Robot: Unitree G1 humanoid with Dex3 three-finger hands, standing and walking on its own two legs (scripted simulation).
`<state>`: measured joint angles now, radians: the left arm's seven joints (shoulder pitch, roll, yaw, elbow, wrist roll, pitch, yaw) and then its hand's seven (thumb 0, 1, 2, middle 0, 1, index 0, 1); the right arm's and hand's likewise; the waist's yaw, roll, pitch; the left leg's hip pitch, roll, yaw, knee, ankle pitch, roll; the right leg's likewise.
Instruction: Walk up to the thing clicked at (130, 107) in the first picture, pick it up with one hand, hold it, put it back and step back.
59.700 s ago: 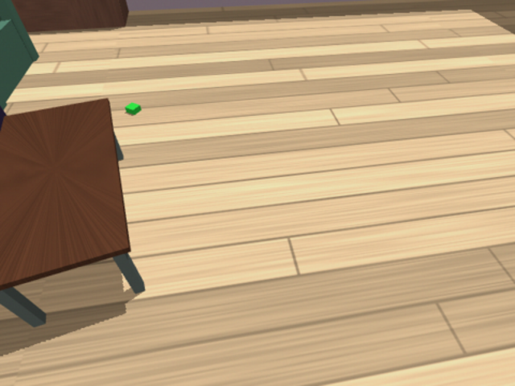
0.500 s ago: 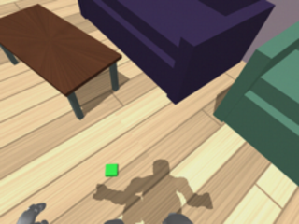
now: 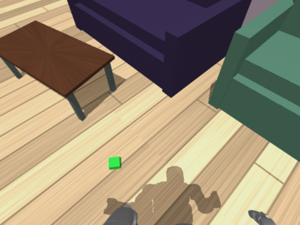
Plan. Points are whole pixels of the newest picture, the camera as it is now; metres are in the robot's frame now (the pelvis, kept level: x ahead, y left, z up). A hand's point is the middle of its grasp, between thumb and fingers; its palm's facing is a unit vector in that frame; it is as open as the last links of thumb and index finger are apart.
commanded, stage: step back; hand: left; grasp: from above
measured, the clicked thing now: (114, 163) +0.56 +0.26 -0.73
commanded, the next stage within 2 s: none
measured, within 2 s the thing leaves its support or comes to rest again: neither
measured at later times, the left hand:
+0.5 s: hand out of the picture -0.04 +0.27 -0.14, palm faces +0.09 -0.93 -0.35, open 7.4 cm
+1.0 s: hand out of the picture -0.22 +0.25 -0.13, palm faces +0.08 -0.89 -0.44, open 7.4 cm
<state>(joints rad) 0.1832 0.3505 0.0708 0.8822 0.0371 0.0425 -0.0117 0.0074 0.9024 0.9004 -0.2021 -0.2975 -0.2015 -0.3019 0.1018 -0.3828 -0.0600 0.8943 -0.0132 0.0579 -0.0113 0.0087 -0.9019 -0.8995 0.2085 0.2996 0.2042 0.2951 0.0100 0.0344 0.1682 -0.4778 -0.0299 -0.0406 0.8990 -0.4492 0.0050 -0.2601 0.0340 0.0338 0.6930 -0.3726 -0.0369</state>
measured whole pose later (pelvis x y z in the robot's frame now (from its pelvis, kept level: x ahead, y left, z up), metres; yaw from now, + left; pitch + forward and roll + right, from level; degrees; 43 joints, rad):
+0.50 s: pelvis -0.14 +0.00 +0.01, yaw +4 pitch -2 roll -1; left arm 0.14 0.39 0.08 0.81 0.01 0.07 0.00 0.01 0.90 0.90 -0.20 -0.30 -0.20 -0.30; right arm 0.17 -0.35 -0.03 0.87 -0.04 0.02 0.00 0.01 -0.90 -0.90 0.21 0.30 0.21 0.30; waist 0.00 -0.03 0.15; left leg -0.30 0.02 -0.04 0.59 -0.25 0.01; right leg -0.46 0.12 0.13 1.18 -0.50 -0.01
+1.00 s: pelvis -0.31 -0.03 +0.00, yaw +7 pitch -1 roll +0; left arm 0.13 0.38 0.07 0.78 0.04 0.04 0.03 0.01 0.90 0.90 -0.20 -0.30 -0.20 -0.30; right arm 0.20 -0.40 -0.05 0.88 -0.02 0.04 -0.02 0.01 -0.90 -0.90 0.21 0.30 0.20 0.29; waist 0.00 0.02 0.18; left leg -0.28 -0.03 -0.06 0.71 -0.44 -0.01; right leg -0.41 -0.04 -0.02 0.69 -0.25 0.01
